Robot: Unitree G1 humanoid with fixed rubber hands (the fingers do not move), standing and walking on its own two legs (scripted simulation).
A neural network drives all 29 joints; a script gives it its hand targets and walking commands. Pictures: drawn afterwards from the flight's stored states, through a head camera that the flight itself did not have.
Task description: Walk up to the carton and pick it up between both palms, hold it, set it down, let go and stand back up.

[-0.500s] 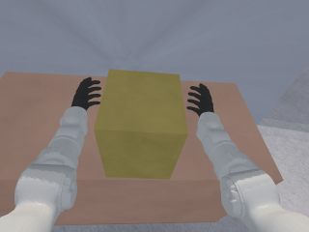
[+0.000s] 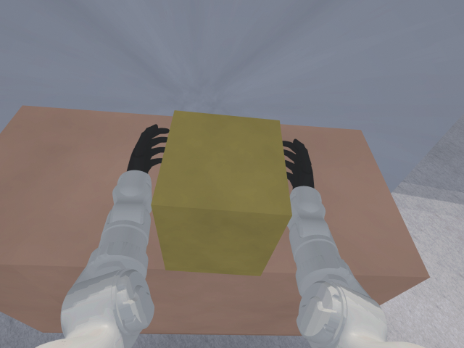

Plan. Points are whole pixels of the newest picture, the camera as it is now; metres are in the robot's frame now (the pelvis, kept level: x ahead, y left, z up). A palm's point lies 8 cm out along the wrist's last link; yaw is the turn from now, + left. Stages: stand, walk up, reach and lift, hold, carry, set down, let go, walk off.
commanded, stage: reach and lift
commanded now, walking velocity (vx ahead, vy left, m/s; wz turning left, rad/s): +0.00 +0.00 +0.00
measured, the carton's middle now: (220, 198) +0.40 +0.02 +0.01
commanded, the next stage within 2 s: none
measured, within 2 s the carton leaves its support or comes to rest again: leaves its support in 1.46 s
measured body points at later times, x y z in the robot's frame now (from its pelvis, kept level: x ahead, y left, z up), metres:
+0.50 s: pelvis +0.00 +0.00 +0.00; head +0.02 +0.03 +0.45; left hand +0.42 +0.17 +0.08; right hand +0.40 -0.13 +0.08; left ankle +0.04 +0.08 -0.75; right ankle -0.04 -0.10 -0.75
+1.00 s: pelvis +0.00 +0.00 +0.00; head +0.02 +0.03 +0.45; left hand +0.42 +0.17 +0.08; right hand +0.40 -0.13 +0.08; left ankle +0.04 +0.08 -0.75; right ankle -0.04 -0.10 -0.75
